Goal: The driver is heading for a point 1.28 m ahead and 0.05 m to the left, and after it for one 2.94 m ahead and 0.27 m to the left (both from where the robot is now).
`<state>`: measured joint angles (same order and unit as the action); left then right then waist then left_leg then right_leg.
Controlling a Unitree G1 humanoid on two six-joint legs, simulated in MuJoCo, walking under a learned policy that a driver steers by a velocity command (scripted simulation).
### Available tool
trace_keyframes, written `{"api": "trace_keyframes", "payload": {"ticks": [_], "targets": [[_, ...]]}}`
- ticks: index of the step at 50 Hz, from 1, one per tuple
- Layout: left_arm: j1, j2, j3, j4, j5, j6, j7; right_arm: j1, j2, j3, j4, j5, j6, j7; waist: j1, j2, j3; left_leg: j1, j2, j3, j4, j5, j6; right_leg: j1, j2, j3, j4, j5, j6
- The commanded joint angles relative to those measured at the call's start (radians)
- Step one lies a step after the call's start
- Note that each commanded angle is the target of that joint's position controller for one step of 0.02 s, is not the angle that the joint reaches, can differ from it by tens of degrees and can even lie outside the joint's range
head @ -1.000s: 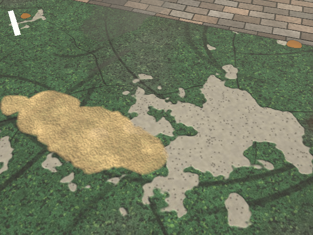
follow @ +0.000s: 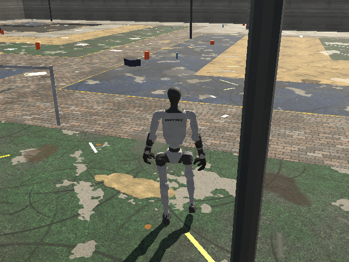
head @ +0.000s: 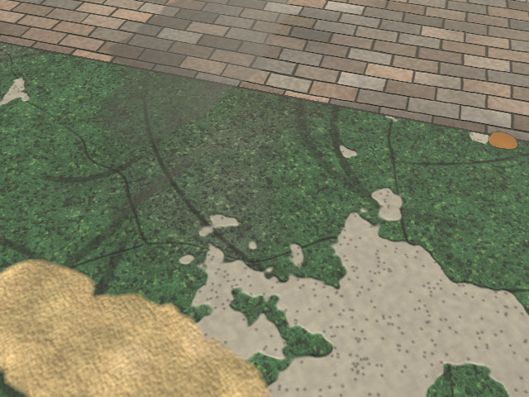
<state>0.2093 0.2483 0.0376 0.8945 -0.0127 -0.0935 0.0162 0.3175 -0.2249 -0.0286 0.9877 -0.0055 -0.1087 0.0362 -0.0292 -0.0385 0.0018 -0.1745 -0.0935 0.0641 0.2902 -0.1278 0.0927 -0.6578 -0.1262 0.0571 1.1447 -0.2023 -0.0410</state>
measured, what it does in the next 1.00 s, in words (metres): walks ahead: right foot, then left foot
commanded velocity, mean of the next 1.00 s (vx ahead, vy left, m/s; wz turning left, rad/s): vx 0.50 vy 0.00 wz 0.00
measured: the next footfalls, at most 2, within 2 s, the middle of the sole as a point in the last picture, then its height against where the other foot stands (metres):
right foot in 0.30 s outside the picture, level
left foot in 0.86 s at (240, 348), level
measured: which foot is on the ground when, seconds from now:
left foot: down 0.00-0.32, up 0.34-0.84, down 0.86-1.00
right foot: up 0.00-0.28, down 0.30-0.86, up 0.88-1.00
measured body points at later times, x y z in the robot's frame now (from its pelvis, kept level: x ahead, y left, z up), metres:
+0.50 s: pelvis +0.28 -0.08 +0.00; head +0.29 -0.10 +0.45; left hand +0.33 +0.18 -0.12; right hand +0.36 -0.35 -0.14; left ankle +0.28 +0.08 -0.66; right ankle +0.30 -0.16 -0.74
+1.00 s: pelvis +0.55 -0.01 -0.01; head +0.58 +0.00 +0.44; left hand +0.58 +0.25 -0.15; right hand +0.67 -0.27 -0.13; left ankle +0.61 +0.07 -0.74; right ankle +0.44 -0.16 -0.65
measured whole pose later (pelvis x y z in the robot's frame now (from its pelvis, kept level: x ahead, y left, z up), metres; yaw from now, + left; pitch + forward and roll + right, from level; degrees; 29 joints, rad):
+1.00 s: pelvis +0.55 -0.01 -0.01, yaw +1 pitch +2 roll +0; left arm 0.31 0.25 0.05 0.97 -0.02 -0.10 0.00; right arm 0.17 -0.24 -0.05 0.90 0.00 -0.10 0.04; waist 0.00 -0.02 0.02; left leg -0.35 -0.04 0.06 0.47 -0.15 0.07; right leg -0.39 -0.04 0.03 1.18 -0.37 -0.05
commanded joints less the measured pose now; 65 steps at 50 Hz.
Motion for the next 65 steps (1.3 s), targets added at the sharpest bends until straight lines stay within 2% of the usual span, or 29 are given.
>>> {"api": "trace_keyframes", "payload": {"ticks": [1, 5, 10, 12, 14, 15, 16, 17, 18, 19, 20, 22, 25, 28, 32, 38, 41, 42, 43, 44, 45, 46, 47, 48, 50, 52, 55, 60, 65], "targets": [[0.035, 0.046, 0.014, -0.043, 0.013, 0.004, 0.007, -0.038, -0.130, -0.020, -0.053, 0.001, -0.018, -0.020, 0.047, 0.077, 0.055, -0.104, 0.279, -0.207, -0.205, 0.081, 0.171, -0.026, -0.043, 0.001, -0.138, 0.157, 0.027], [-0.128, 0.028, 0.007, -0.087, 0.004, -0.007, -0.005, 0.044, -0.158, -0.025, -0.036, 0.016, -0.005, -0.035, -0.012, 0.077, 0.055, -0.014, 0.264, -0.162, -0.190, 0.094, 0.127, 0.001, 0.001, -0.035, -0.430, 0.308, 0.034], [-0.255, 0.041, 0.002, -0.138, -0.009, -0.016, -0.036, 0.119, -0.169, -0.031, -0.002, 0.026, 0.016, -0.038, -0.050, 0.090, 0.083, 0.146, 0.325, -0.178, -0.122, 0.067, 0.113, -0.002, 0.031, -0.043, -0.584, 0.228, 0.018], [-0.239, 0.062, 0.008, -0.146, -0.010, -0.025, -0.047, 0.112, -0.180, -0.037, 0.000, 0.027, 0.026, -0.041, -0.027, 0.102, 0.072, 0.193, 0.350, -0.192, -0.070, 0.114, 0.098, 0.048, 0.046, -0.050, -0.626, 0.147, -0.010], [-0.083, 0.110, 0.035, -0.106, -0.007, -0.032, -0.047, 0.073, -0.182, -0.036, -0.010, 0.023, 0.037, -0.041, 0.066, 0.111, -0.016, 0.183, 0.309, -0.151, 0.113, 0.383, 0.065, 0.277, 0.102, -0.097, -0.668, 0.104, -0.049], [0.112, 0.172, 0.063, -0.051, -0.004, -0.034, -0.039, 0.064, -0.148, -0.023, -0.024, 0.011, 0.038, -0.041, 0.143, 0.079, -0.144, 0.075, 0.247, -0.098, 0.354, 0.414, 0.033, 0.548, 0.064, -0.051, -0.647, 0.130, -0.093], [0.272, 0.290, 0.090, -0.026, 0.016, -0.029, -0.034, 0.141, -0.055, 0.008, -0.052, -0.001, 0.022, -0.035, 0.148, -0.131, -0.312, -0.292, 0.113, -0.019, 0.762, 0.085, -0.037, 0.956, -0.196, 0.330, -0.664, 0.094, -0.226], [0.305, 0.251, 0.080, -0.011, 0.012, -0.024, -0.040, 0.179, -0.028, 0.019, -0.037, 0.019, -0.005, -0.028, 0.138, -0.264, -0.402, -0.520, 0.027, -0.126, 0.976, -0.419, -0.052, 1.083, -0.296, 0.685, -0.828, -0.024, -0.313], [0.230, 0.174, 0.056, -0.024, 0.006, -0.027, -0.041, 0.098, -0.144, -0.009, -0.052, 0.043, -0.023, -0.024, 0.133, -0.164, -0.269, -0.615, 0.097, -0.188, 1.063, -0.381, -0.029, 0.976, -0.261, 0.586, -0.844, -0.059, -0.258], [0.134, 0.132, 0.042, -0.049, 0.005, -0.025, -0.039, 0.015, -0.165, -0.015, -0.077, 0.050, -0.029, -0.025, 0.108, -0.098, -0.169, -0.616, 0.153, -0.160, 1.044, -0.285, -0.016, 0.831, -0.222, 0.426, -0.856, 0.005, -0.218], [0.057, 0.103, 0.031, -0.061, 0.009, -0.023, -0.044, -0.024, -0.151, -0.018, -0.083, 0.039, -0.024, -0.031, 0.075, -0.022, -0.098, -0.571, 0.193, -0.138, 0.980, -0.205, -0.022, 0.686, -0.176, 0.315, -0.894, 0.090, -0.198], [0.014, 0.064, 0.019, -0.056, 0.018, -0.026, -0.052, -0.006, -0.117, -0.025, -0.078, 0.023, 0.004, -0.037, 0.022, -0.038, -0.045, -0.465, 0.234, -0.136, 0.881, -0.122, -0.031, 0.537, -0.110, 0.191, -0.961, 0.157, -0.172], [0.067, 0.097, 0.029, -0.019, 0.018, -0.033, -0.047, -0.012, -0.088, -0.026, -0.084, 0.018, 0.028, -0.042, 0.003, -0.023, -0.012, -0.481, 0.238, -0.119, 0.806, -0.050, -0.052, 0.498, -0.091, 0.107, -1.002, 0.288, -0.191], [0.118, 0.113, 0.033, 0.005, 0.017, -0.024, -0.030, -0.130, -0.086, -0.031, -0.126, 0.010, 0.029, -0.042, 0.026, -0.012, 0.018, -0.568, 0.239, -0.116, 0.643, 0.082, -0.072, 0.537, -0.088, 0.066, -1.019, 0.333, -0.185], [0.171, 0.127, 0.033, 0.029, 0.007, -0.015, -0.016, -0.273, -0.066, -0.024, -0.164, 0.015, 0.021, -0.031, 0.068, -0.019, 0.048, -0.528, 0.207, -0.082, 0.409, 0.236, -0.072, 0.556, -0.062, 0.009, -1.039, 0.273, -0.156], [0.248, 0.138, 0.042, 0.082, -0.003, 0.007, -0.006, -0.415, -0.073, -0.018, -0.223, 0.026, 0.007, 0.000, 0.099, -0.022, 0.098, -0.556, 0.181, -0.076, 0.258, 0.162, -0.040, 0.732, -0.130, 0.017, -0.977, 0.279, -0.146], [0.212, 0.160, 0.051, 0.080, -0.004, 0.020, -0.001, -0.347, -0.109, -0.032, -0.216, 0.026, -0.003, 0.010, 0.043, -0.050, 0.044, -0.396, 0.135, -0.037, 0.223, 0.059, -0.002, 0.763, -0.139, 0.006, -0.870, 0.511, -0.121], [0.189, 0.162, 0.051, 0.075, -0.003, 0.025, -0.001, -0.244, -0.137, -0.049, -0.186, 0.025, -0.004, 0.006, -0.016, -0.057, -0.019, -0.241, 0.097, -0.005, 0.209, 0.056, 0.019, 0.743, -0.109, -0.021, -0.752, 0.676, -0.103], [0.177, 0.139, 0.041, 0.065, 0.004, 0.028, -0.002, -0.063, -0.188, -0.076, -0.130, 0.023, -0.003, -0.001, -0.092, -0.037, -0.128, 0.015, 0.101, -0.017, 0.221, 0.082, 0.051, 0.646, -0.052, -0.060, -0.542, 0.693, -0.073], [0.196, 0.105, 0.024, 0.039, 0.025, 0.025, -0.001, 0.120, -0.273, -0.096, -0.096, 0.011, 0.002, -0.013, -0.132, 0.120, -0.284, 0.331, 0.319, -0.286, 0.228, 0.087, 0.119, 0.407, 0.028, -0.107, -0.193, 0.328, -0.036], [0.325, -0.034, -0.012, 0.049, 0.009, -0.001, -0.016, 0.140, -0.300, -0.096, -0.082, 0.004, 0.004, -0.003, -0.052, 0.371, -0.398, 0.599, 0.501, -0.765, 0.071, -0.104, 0.273, 0.041, 0.203, -0.020, 0.099, -0.361, 0.011], [0.247, 0.085, 0.013, 0.054, -0.016, -0.024, -0.020, 0.100, -0.206, -0.072, -0.090, 0.016, 0.001, -0.003, -0.081, 0.244, -0.319, 0.538, 0.463, -0.757, 0.018, -0.190, 0.225, -0.066, 0.143, 0.084, 0.204, -0.363, -0.010], [0.147, 0.131, 0.026, 0.021, -0.034, -0.037, -0.022, 0.011, -0.164, -0.060, -0.109, 0.020, -0.001, -0.006, -0.065, 0.189, -0.183, 0.394, 0.434, -0.596, 0.002, -0.133, 0.178, -0.111, 0.092, 0.054, 0.198, -0.266, -0.026], [0.098, 0.128, 0.028, 0.011, -0.028, -0.037, -0.013, -0.074, -0.144, -0.051, -0.127, 0.015, -0.003, -0.005, -0.027, 0.088, -0.115, 0.237, 0.399, -0.481, -0.025, -0.022, 0.154, -0.059, 0.036, 0.028, 0.148, -0.165, -0.023], [0.102, 0.099, 0.038, 0.011, -0.007, -0.016, -0.005, -0.126, -0.097, -0.037, -0.124, -0.004, -0.007, 0.001, 0.032, 0.098, -0.059, 0.056, 0.336, -0.345, -0.085, 0.083, 0.134, 0.048, -0.016, 0.026, 0.056, -0.077, -0.018], [0.127, 0.060, 0.037, 0.016, -0.006, 0.006, -0.003, -0.099, -0.102, -0.039, -0.103, -0.001, -0.011, 0.000, 0.051, 0.109, -0.039, 0.000, 0.315, -0.283, -0.130, 0.124, 0.147, 0.077, -0.026, 0.012, 0.001, -0.054, -0.008], [0.029, 0.067, 0.042, -0.021, 0.005, 0.018, 0.002, -0.050, -0.146, -0.049, -0.079, 0.001, -0.009, -0.019, 0.040, 0.085, 0.010, 0.004, 0.315, -0.232, -0.168, 0.180, 0.154, -0.023, -0.037, 0.004, -0.126, 0.060, 0.021], [-0.138, 0.044, 0.035, -0.069, 0.005, 0.009, -0.011, 0.024, -0.153, -0.046, -0.052, 0.010, 0.005, -0.038, -0.007, 0.092, 0.041, 0.053, 0.276, -0.146, -0.181, 0.187, 0.110, -0.041, -0.006, -0.029, -0.411, 0.290, 0.032], [-0.284, 0.040, 0.023, -0.118, -0.006, 0.000, -0.035, 0.110, -0.164, -0.050, -0.008, 0.018, 0.020, -0.041, -0.056, 0.093, 0.085, 0.183, 0.315, -0.137, -0.145, 0.168, 0.107, -0.053, 0.030, -0.054, -0.569, 0.278, 0.021]]}}
Keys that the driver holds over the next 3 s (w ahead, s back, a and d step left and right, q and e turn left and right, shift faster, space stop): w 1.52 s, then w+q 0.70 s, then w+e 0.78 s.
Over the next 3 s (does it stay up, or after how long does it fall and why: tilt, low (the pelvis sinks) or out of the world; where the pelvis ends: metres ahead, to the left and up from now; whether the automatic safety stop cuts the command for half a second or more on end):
stays up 1.66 0.12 -0.01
